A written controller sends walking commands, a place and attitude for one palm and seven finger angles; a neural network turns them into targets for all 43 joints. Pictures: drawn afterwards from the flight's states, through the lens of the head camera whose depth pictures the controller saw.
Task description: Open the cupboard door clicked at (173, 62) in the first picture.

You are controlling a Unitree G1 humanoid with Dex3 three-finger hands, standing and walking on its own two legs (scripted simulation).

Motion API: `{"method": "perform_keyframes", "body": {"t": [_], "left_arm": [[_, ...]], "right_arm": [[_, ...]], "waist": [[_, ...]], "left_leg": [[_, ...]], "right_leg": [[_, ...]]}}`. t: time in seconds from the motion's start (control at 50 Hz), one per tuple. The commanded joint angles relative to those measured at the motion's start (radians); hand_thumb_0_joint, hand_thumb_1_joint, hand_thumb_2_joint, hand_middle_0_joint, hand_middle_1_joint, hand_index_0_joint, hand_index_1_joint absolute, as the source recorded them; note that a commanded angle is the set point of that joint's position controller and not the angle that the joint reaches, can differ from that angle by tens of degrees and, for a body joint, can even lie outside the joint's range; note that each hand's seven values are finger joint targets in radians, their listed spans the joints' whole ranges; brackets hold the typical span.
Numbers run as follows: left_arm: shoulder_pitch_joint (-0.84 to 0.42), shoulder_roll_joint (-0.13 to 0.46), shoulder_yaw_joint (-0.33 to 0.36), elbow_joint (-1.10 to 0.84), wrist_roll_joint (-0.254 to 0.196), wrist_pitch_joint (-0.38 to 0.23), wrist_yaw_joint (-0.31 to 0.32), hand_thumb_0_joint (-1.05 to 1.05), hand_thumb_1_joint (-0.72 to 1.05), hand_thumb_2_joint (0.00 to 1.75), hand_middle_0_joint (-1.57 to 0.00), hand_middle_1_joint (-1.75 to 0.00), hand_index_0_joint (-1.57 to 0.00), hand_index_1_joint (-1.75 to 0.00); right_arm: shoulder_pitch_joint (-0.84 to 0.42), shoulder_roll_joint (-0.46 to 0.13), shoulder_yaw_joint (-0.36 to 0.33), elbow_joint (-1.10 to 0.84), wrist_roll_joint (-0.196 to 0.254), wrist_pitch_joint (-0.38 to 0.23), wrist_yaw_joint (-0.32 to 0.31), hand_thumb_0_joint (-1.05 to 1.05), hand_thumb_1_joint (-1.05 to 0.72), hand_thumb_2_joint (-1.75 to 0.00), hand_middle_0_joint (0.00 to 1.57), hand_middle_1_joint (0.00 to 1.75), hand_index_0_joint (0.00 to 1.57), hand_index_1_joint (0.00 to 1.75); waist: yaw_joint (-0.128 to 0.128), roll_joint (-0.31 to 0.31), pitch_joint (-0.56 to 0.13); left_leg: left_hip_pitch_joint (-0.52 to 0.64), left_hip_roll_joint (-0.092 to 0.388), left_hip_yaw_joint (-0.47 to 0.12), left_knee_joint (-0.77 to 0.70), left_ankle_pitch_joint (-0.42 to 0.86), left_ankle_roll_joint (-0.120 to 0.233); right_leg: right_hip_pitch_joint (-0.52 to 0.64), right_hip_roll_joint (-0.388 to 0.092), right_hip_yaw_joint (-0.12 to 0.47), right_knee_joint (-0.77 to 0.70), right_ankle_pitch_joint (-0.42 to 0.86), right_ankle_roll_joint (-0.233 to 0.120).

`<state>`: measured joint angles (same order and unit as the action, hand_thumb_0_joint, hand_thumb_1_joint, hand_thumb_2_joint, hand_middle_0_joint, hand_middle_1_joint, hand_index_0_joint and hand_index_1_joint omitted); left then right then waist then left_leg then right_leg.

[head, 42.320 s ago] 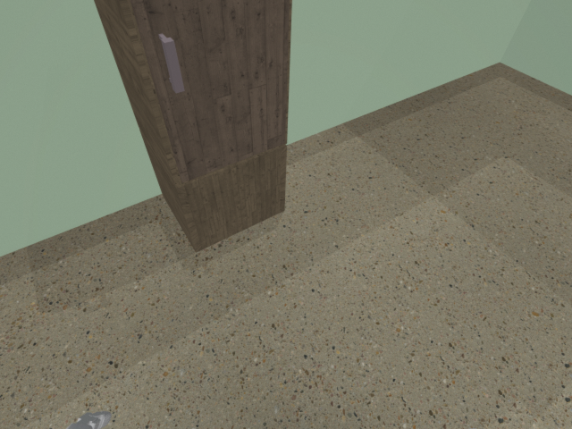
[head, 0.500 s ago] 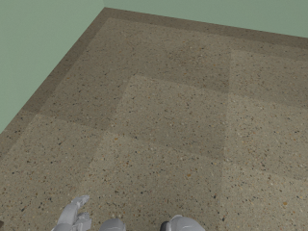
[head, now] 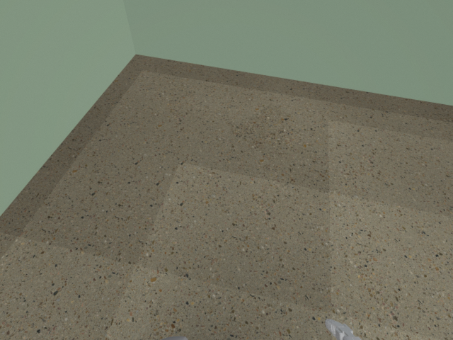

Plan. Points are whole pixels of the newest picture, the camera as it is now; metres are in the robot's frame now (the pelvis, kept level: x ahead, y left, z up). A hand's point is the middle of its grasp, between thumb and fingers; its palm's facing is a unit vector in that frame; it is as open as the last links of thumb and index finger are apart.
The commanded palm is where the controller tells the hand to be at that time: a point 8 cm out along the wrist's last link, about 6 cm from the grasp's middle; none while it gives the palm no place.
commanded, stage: walk to a spot facing it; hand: left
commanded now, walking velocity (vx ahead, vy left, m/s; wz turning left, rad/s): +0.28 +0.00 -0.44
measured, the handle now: out of the picture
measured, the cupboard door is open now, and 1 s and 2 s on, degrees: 40 40 40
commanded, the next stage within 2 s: turn to face it in 0.10 s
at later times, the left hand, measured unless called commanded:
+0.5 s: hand (200, 240) +0.34 +0.09 -0.15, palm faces -0.04 -0.98 -0.18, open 7.4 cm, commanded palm none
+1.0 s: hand (176, 247) +0.32 +0.14 -0.15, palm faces +0.31 -0.89 -0.33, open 7.4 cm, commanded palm none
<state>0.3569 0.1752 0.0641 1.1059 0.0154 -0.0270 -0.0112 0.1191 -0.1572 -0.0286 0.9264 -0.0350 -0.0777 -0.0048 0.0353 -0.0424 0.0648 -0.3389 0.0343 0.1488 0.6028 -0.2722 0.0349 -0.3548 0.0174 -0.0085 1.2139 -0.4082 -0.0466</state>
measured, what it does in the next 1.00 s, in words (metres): walks ahead, turning left: right foot, then left foot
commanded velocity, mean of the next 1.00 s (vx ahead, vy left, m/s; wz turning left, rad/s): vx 0.04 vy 0.00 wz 0.41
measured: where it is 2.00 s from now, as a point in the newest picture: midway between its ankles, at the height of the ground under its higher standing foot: (266, 307)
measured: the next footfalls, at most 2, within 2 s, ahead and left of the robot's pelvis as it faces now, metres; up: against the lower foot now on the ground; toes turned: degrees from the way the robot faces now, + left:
right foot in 0.30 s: +0.25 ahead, -0.17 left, +0.00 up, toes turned -13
left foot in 0.66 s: +0.33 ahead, +0.06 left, +0.00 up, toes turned +15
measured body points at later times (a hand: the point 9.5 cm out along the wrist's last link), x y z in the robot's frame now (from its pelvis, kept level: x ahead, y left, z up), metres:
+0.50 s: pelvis +0.21 -0.07 +0.01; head +0.25 -0.07 +0.46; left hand +0.35 +0.14 -0.13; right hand +0.16 -0.29 -0.14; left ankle +0.18 +0.06 -0.66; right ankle +0.21 -0.16 -0.73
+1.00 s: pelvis +0.29 -0.11 +0.00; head +0.34 -0.11 +0.44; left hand +0.31 +0.19 -0.12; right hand +0.44 -0.34 -0.15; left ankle +0.29 +0.05 -0.72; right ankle +0.32 -0.22 -0.73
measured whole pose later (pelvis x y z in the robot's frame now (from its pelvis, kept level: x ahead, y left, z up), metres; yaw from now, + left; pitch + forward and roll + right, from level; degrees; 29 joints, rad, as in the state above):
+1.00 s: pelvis +0.29 -0.11 +0.00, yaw +18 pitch +3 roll +1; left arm 0.15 0.26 0.08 0.88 0.02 0.02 0.01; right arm 0.17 -0.26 -0.08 0.90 -0.02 0.05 0.01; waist -0.01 0.03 0.06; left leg -0.44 0.00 -0.06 0.64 -0.28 -0.03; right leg -0.33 -0.05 -0.05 0.62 -0.32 0.04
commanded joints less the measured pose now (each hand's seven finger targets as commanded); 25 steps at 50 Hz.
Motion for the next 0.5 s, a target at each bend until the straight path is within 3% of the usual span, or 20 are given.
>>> {"method": "perform_keyframes", "body": {"t": [0.0,0.04,0.08,0.14,0.18,0.2,0.22,0.24,0.26,0.28,0.3,0.32,0.34,0.36,0.4,0.44,0.48], "left_arm": [[-0.069,0.030,0.010,-0.126,0.016,-0.012,-0.022,0.00,0.90,0.90,-0.20,-0.30,-0.20,-0.30],[-0.085,0.013,0.008,-0.137,0.014,0.003,-0.028,0.00,0.90,0.90,-0.20,-0.30,-0.20,-0.30],[-0.134,0.003,0.008,-0.155,0.016,0.009,-0.034,0.00,0.90,0.90,-0.20,-0.30,-0.20,-0.30],[-0.217,0.019,0.013,-0.186,0.015,0.014,-0.038,0.00,0.90,0.90,-0.20,-0.30,-0.20,-0.30],[-0.239,0.032,0.013,-0.196,0.015,0.010,-0.039,0.00,0.90,0.90,-0.20,-0.30,-0.20,-0.30],[-0.232,0.037,0.009,-0.188,0.016,0.005,-0.035,0.00,0.90,0.90,-0.20,-0.30,-0.20,-0.30],[-0.167,0.049,0.007,-0.165,0.015,-0.003,-0.028,0.00,0.90,0.90,-0.20,-0.30,-0.20,-0.30],[-0.044,0.086,0.011,-0.122,0.015,-0.016,-0.018,0.00,0.90,0.90,-0.20,-0.30,-0.20,-0.30],[0.100,0.183,0.032,-0.077,0.021,-0.034,0.000,0.00,0.90,0.90,-0.20,-0.30,-0.20,-0.30],[0.158,0.276,0.044,-0.053,0.003,-0.034,0.007,0.00,0.90,0.90,-0.20,-0.30,-0.20,-0.30],[0.104,0.259,0.032,-0.068,-0.006,-0.032,0.018,0.00,0.90,0.90,-0.20,-0.30,-0.20,-0.30],[0.031,0.230,0.027,-0.089,-0.002,-0.027,0.026,0.00,0.90,0.90,-0.20,-0.30,-0.20,-0.30],[-0.033,0.189,0.015,-0.109,-0.002,-0.023,0.034,0.00,0.90,0.90,-0.20,-0.30,-0.20,-0.30],[-0.101,0.157,0.008,-0.130,-0.002,-0.017,0.041,0.00,0.90,0.90,-0.20,-0.30,-0.20,-0.30],[-0.180,0.133,0.000,-0.151,0.001,-0.020,0.040,0.00,0.90,0.90,-0.20,-0.30,-0.20,-0.30],[-0.205,0.125,-0.001,-0.163,-0.001,-0.019,0.039,0.00,0.90,0.90,-0.20,-0.30,-0.20,-0.30],[-0.201,0.129,0.007,-0.163,0.002,-0.018,0.041,0.00,0.90,0.90,-0.20,-0.30,-0.20,-0.30]], "right_arm": [[0.212,-0.136,-0.028,0.046,0.003,-0.007,-0.022,0.00,-0.90,-0.90,0.20,0.30,0.20,0.30],[0.211,-0.148,-0.029,0.054,0.006,-0.005,-0.018,0.00,-0.90,-0.90,0.20,0.30,0.20,0.30],[0.226,-0.151,-0.037,0.062,0.004,0.003,-0.014,0.00,-0.90,-0.90,0.20,0.30,0.20,0.30],[0.266,-0.166,-0.038,0.071,0.001,0.016,-0.014,0.00,-0.90,-0.90,0.20,0.30,0.20,0.30],[0.274,-0.173,-0.038,0.078,-0.002,0.022,-0.015,0.00,-0.90,-0.90,0.20,0.30,0.20,0.30],[0.290,-0.168,-0.032,0.087,-0.001,0.026,-0.016,0.00,-0.90,-0.90,0.20,0.30,0.20,0.30],[0.299,-0.168,-0.024,0.101,0.003,0.029,-0.015,0.00,-0.90,-0.90,0.20,0.30,0.20,0.30],[0.296,-0.153,-0.017,0.110,0.014,0.028,-0.013,0.00,-0.90,-0.90,0.20,0.30,0.20,0.30],[0.300,-0.112,-0.010,0.102,0.027,0.025,-0.003,0.00,-0.90,-0.90,0.20,0.30,0.20,0.30],[0.349,-0.077,-0.009,0.089,0.041,0.034,-0.012,0.00,-0.90,-0.90,0.20,0.30,0.20,0.30],[0.297,-0.089,-0.013,0.087,0.039,0.044,-0.019,0.00,-0.90,-0.90,0.20,0.30,0.20,0.30],[0.268,-0.080,-0.015,0.083,0.038,0.050,-0.022,0.00,-0.90,-0.90,0.20,0.30,0.20,0.30],[0.246,-0.090,-0.017,0.091,0.034,0.056,-0.021,0.00,-0.90,-0.90,0.20,0.30,0.20,0.30],[0.245,-0.072,-0.016,0.098,0.033,0.067,-0.017,0.00,-0.90,-0.90,0.20,0.30,0.20,0.30],[0.289,-0.035,-0.008,0.115,0.028,0.091,-0.008,0.00,-0.90,-0.90,0.20,0.30,0.20,0.30],[0.296,-0.019,-0.005,0.114,0.025,0.104,0.000,0.00,-0.90,-0.90,0.20,0.30,0.20,0.30],[0.275,-0.014,-0.008,0.097,0.023,0.105,0.009,0.00,-0.90,-0.90,0.20,0.30,0.20,0.30]], "waist": [[-0.043,0.151,-0.026],[-0.030,0.170,-0.036],[-0.041,0.168,-0.003],[-0.064,0.169,0.030],[-0.059,0.167,0.010],[-0.057,0.159,0.005],[-0.022,0.131,-0.025],[0.034,0.090,-0.093],[0.091,-0.085,-0.208],[0.078,-0.246,-0.321],[0.079,-0.164,-0.294],[0.054,-0.201,-0.238],[0.030,-0.145,-0.188],[-0.005,-0.091,-0.138],[-0.061,-0.080,-0.112],[-0.072,-0.074,-0.103],[-0.068,-0.080,-0.091]], "left_leg": [[0.190,0.315,-0.223,-0.395,0.192,0.096],[0.141,0.282,-0.098,-0.399,0.230,0.083],[0.109,0.258,-0.027,-0.406,0.212,0.069],[0.133,0.273,-0.002,-0.385,0.196,0.068],[0.172,0.282,0.014,-0.326,0.265,0.060],[0.156,0.265,0.013,-0.282,0.334,0.054],[0.151,0.242,0.022,-0.198,0.439,0.039],[0.095,0.199,0.032,-0.054,0.476,0.008],[-0.092,0.103,0.087,0.202,0.259,-0.038],[-0.184,0.004,0.021,0.500,-0.398,-0.068],[-0.208,0.037,-0.108,0.597,-0.400,-0.062],[-0.249,0.056,-0.133,0.664,-0.332,-0.064],[-0.245,0.082,-0.153,0.661,-0.274,-0.067],[-0.209,0.106,-0.159,0.604,-0.229,-0.070],[-0.132,0.096,-0.121,0.489,-0.178,-0.081],[-0.104,0.080,-0.073,0.392,-0.130,-0.087],[-0.108,0.067,-0.048,0.301,-0.107,-0.084]], "right_leg": [[-0.277,-0.128,0.036,0.003,0.116,0.031],[-0.200,-0.140,-0.005,-0.168,0.146,0.042],[-0.155,-0.127,-0.057,-0.315,0.196,0.046],[-0.134,-0.103,-0.101,-0.439,0.222,0.044],[-0.091,-0.086,-0.109,-0.504,0.234,0.032],[-0.015,-0.064,-0.125,-0.545,0.241,0.025],[0.100,-0.033,-0.147,-0.608,0.260,0.014],[0.299,-0.041,-0.116,-0.673,0.328,0.000],[0.555,-0.243,0.109,-0.694,0.520,-0.065],[0.650,-0.508,0.352,-0.792,0.712,-0.184],[0.545,-0.497,0.312,-0.827,0.724,-0.198],[0.477,-0.484,0.282,-0.834,0.733,-0.187],[0.392,-0.460,0.192,-0.837,0.748,-0.165],[0.290,-0.433,0.087,-0.863,0.716,-0.138],[0.180,-0.395,-0.051,-0.876,0.723,-0.100],[0.162,-0.370,-0.117,-0.875,0.701,-0.085],[0.186,-0.363,-0.152,-0.855,0.699,-0.075]]}}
